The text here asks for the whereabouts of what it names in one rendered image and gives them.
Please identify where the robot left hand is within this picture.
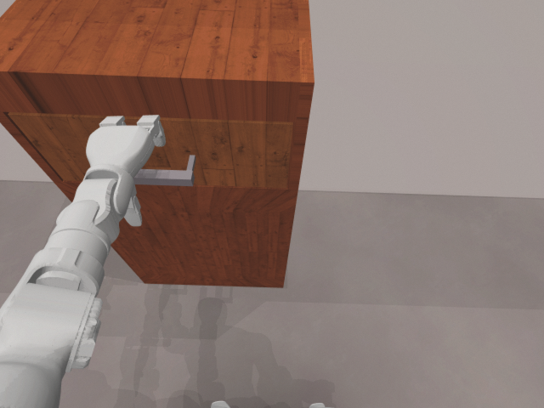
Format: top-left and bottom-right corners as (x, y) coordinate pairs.
(86, 115), (166, 226)

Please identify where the robot left forearm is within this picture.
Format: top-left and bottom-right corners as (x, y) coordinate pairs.
(0, 164), (134, 332)

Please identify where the left robot upper arm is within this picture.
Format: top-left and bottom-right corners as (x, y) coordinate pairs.
(0, 283), (103, 408)

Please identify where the cabinet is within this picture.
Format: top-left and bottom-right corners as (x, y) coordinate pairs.
(0, 0), (315, 288)

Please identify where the drawer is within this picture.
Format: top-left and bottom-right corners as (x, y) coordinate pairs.
(8, 112), (293, 188)

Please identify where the handle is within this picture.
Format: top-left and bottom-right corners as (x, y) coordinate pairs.
(133, 155), (196, 186)

